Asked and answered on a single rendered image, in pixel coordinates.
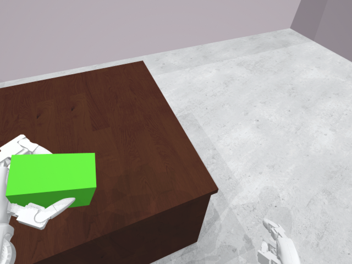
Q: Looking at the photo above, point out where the left robot forearm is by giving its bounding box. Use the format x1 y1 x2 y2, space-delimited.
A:
0 223 16 264

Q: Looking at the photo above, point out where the sponge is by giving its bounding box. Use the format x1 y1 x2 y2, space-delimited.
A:
5 153 96 209

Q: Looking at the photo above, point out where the right robot hand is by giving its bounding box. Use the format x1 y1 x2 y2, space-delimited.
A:
258 218 301 264

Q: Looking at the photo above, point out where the left robot hand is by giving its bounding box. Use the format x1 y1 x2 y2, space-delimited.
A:
0 135 75 230

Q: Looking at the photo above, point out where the table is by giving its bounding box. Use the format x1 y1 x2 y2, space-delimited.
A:
0 60 218 264

